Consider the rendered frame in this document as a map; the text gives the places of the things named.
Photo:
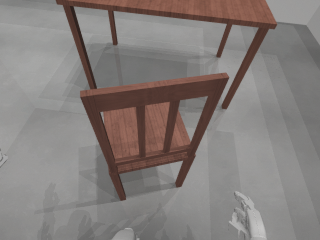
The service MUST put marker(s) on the robot left thigh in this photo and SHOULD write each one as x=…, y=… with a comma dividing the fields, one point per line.
x=125, y=235

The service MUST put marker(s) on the chair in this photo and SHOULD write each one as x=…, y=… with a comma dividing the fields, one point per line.
x=143, y=127

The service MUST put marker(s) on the table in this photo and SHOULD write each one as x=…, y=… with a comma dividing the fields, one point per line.
x=250, y=13

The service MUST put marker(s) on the right robot hand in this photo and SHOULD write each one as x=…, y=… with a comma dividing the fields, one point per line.
x=252, y=224

